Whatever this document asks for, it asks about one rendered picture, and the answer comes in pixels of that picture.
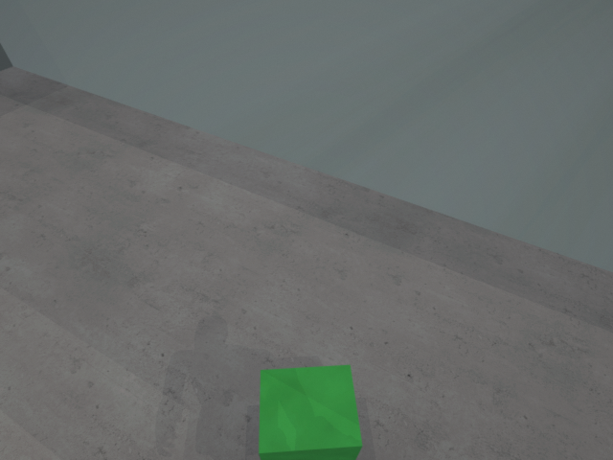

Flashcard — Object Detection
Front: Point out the carton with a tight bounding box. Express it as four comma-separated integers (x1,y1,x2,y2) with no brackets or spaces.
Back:
259,365,362,460

